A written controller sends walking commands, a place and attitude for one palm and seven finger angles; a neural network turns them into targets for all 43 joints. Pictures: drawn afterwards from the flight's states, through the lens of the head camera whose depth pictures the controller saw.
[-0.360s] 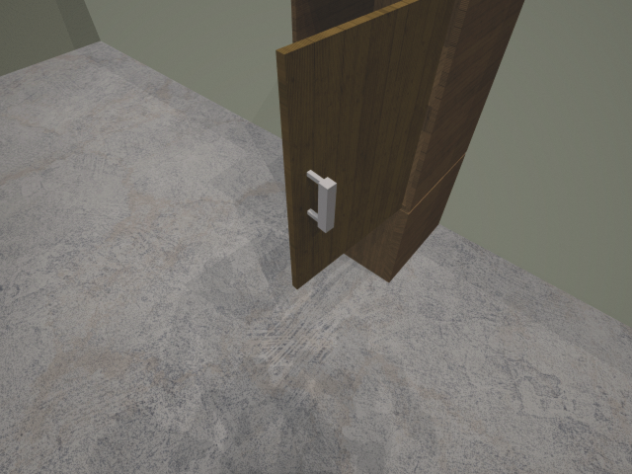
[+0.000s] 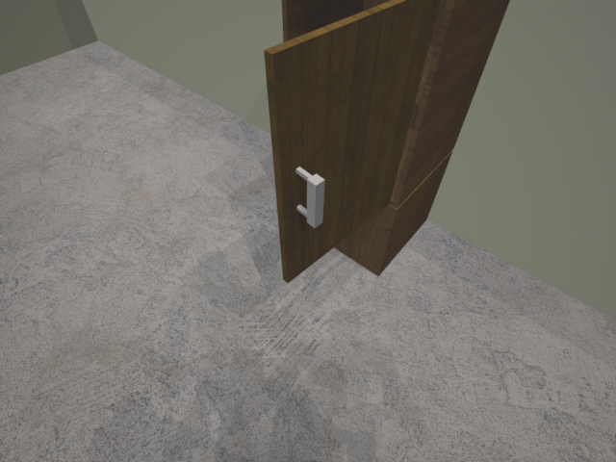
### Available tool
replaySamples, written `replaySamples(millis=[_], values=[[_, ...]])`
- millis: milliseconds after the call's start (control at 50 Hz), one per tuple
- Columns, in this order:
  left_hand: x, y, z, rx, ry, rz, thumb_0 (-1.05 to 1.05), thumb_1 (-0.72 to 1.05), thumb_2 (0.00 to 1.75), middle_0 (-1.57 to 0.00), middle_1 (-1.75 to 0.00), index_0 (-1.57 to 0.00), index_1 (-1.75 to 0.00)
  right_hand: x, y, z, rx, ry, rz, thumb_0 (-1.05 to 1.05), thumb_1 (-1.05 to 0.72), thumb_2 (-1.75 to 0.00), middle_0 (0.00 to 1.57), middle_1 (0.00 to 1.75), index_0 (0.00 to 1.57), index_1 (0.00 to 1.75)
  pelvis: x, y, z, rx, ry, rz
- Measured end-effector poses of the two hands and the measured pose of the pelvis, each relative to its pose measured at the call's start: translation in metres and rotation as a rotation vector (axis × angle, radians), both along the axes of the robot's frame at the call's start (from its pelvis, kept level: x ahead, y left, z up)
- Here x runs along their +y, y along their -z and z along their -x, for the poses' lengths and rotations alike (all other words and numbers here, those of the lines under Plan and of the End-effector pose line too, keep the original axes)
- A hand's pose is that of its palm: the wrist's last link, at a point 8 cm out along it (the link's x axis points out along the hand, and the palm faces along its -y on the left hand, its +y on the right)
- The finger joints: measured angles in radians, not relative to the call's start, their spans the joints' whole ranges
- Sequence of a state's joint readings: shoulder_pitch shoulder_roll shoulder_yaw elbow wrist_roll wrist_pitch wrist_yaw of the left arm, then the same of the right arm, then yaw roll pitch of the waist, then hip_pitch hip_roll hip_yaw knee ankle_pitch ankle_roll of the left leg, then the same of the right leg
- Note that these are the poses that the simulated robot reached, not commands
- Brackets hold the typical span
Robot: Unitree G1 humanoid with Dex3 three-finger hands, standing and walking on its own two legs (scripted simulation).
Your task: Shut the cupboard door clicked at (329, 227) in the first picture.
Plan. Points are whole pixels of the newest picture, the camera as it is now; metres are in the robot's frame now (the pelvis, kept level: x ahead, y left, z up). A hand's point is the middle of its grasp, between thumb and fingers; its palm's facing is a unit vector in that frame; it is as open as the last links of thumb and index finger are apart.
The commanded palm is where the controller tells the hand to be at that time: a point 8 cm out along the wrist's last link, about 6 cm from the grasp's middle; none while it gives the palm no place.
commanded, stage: look at it before walking up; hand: left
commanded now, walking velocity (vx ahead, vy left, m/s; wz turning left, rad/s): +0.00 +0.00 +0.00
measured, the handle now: (308, 196) +0.59 +0.03 -0.05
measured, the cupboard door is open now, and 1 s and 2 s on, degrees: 83 83 83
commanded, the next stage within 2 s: walk around to get in front in 0.48 s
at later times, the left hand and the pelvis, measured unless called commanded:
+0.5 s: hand out of the picture +0.05 +0.22 -0.17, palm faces -0.02 -0.96 -0.29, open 7.4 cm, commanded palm none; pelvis +0.00 +0.00 +0.00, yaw +0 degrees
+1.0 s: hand out of the picture +0.05 +0.19 -0.18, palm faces -0.15 -0.96 -0.24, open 7.4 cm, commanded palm none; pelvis -0.03 +0.00 -0.02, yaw -11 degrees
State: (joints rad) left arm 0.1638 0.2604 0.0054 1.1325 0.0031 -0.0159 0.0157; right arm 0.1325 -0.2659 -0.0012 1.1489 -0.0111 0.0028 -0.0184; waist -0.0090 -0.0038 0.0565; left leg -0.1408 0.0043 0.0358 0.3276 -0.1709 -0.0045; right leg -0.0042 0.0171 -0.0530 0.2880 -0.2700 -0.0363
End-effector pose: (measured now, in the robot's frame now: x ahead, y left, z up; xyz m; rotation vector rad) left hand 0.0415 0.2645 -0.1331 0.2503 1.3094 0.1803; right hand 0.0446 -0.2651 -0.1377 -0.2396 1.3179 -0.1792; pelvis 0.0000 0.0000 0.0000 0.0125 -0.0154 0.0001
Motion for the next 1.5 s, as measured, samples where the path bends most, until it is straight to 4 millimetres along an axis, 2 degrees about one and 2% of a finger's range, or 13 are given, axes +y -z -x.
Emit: replaySamples(millis=[300,720,840,980,1080,1140,1200,1320,1440,1500], values=[[-0.003,0.0,0.002,0.008,0.002,-0.005,0.0,0.91,0.89,-0.2,-0.3,-0.2,-0.3,-0.005,0.0,0.003,0.007,0.008,0.001,0.01,-0.9,-0.9,0.2,0.3,0.2,0.3,-0.004,0.0,0.0,-0.002,0.005,0.0],[-0.003,0.001,-0.005,0.005,0.021,-0.01,0.0,0.91,0.89,-0.2,-0.3,-0.2,-0.3,-0.007,0.0,0.005,-0.015,0.038,0.014,0.01,-0.9,-0.9,0.2,0.3,0.2,0.3,-0.004,0.001,0.004,0.002,0.043,0.006],[-0.011,0.012,-0.002,0.041,0.057,0.021,0.0,0.91,0.89,-0.2,-0.3,-0.2,-0.3,0.003,0.006,0.024,-0.024,0.113,0.004,0.01,-0.9,-0.9,0.2,0.3,0.2,0.3,-0.001,0.008,0.01,0.005,0.1,0.011],[-0.022,0.02,-0.013,0.051,0.127,0.044,0.0,0.91,0.89,-0.2,-0.3,-0.2,-0.3,0.01,0.017,0.063,-0.008,0.187,-0.012,0.0,-0.9,-0.9,0.2,0.3,0.2,0.3,0.0,0.016,0.025,0.014,0.18,-0.009],[-0.04,0.014,-0.03,-0.003,0.185,0.031,0.0,0.91,0.89,-0.2,-0.3,-0.2,-0.3,0.001,0.031,0.091,0.018,0.233,-0.046,0.01,-0.9,-0.9,0.2,0.3,0.2,0.3,-0.012,0.021,0.035,0.013,0.231,-0.004],[-0.048,0.016,-0.034,-0.027,0.219,0.008,0.0,0.91,0.89,-0.2,-0.3,-0.2,-0.3,-0.01,0.04,0.1,0.024,0.275,-0.055,0.01,-0.9,-0.9,0.2,0.3,0.2,0.3,-0.021,0.028,0.04,0.015,0.251,-0.002],[-0.054,0.011,-0.032,-0.007,0.239,-0.001,0.0,0.91,0.89,-0.2,-0.3,-0.2,-0.3,-0.02,0.033,0.098,0.005,0.307,-0.046,0.01,-0.9,-0.9,0.2,0.3,0.2,0.3,-0.024,0.021,0.043,0.02,0.283,-0.003],[-0.063,0.007,-0.038,0.025,0.297,0.013,0.0,0.91,0.89,-0.2,-0.3,-0.2,-0.3,-0.028,0.011,0.082,-0.094,0.355,-0.014,0.01,-0.91,-0.9,0.2,0.3,0.2,0.3,-0.023,0.01,0.041,0.042,0.357,-0.019],[-0.057,0.016,-0.059,0.014,0.344,0.044,0.0,0.91,0.89,-0.2,-0.3,-0.2,-0.3,-0.021,-0.004,0.067,-0.174,0.386,0.027,0.01,-0.91,-0.9,0.2,0.3,0.2,0.3,-0.01,0.011,0.036,0.056,0.423,-0.012],[-0.052,0.027,-0.077,0.005,0.373,0.061,0.0,0.91,0.89,-0.2,-0.3,-0.2,-0.3,-0.013,-0.005,0.069,-0.211,0.398,0.062,0.01,-0.9,-0.9,0.2,0.3,0.2,0.3,0.0,0.019,0.031,0.066,0.452,0.01]])
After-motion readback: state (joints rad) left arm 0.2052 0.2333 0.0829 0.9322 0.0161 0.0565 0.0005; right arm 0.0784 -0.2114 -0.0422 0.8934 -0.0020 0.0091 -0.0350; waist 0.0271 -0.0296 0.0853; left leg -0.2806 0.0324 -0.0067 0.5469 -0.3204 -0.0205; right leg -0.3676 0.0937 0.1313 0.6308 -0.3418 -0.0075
